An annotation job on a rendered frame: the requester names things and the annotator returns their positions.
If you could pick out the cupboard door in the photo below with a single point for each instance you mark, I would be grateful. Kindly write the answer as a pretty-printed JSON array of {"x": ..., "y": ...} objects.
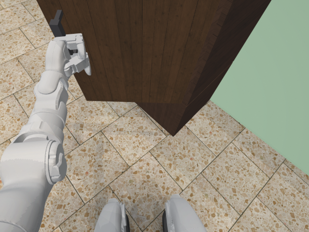
[{"x": 139, "y": 50}]

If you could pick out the handle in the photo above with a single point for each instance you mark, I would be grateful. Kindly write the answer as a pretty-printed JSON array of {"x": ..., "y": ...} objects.
[{"x": 57, "y": 29}]

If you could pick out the right robot thigh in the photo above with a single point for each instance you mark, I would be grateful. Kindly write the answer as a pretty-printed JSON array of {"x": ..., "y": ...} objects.
[{"x": 180, "y": 213}]

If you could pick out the robot right shin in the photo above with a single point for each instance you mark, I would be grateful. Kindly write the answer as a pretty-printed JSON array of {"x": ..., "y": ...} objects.
[{"x": 171, "y": 228}]

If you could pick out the left robot upper arm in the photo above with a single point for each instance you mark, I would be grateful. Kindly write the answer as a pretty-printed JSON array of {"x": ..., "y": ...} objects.
[{"x": 29, "y": 170}]

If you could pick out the robot left forearm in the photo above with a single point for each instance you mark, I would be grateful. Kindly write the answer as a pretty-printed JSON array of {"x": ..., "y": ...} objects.
[{"x": 48, "y": 117}]

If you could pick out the robot left hand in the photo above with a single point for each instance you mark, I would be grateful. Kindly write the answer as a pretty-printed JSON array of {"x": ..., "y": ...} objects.
[{"x": 59, "y": 59}]

